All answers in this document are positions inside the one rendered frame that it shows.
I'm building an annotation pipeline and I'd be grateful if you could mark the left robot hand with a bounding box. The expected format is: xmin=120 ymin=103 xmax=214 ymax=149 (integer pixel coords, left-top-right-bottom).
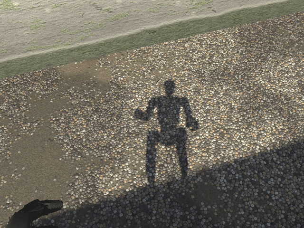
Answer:
xmin=7 ymin=199 xmax=64 ymax=228

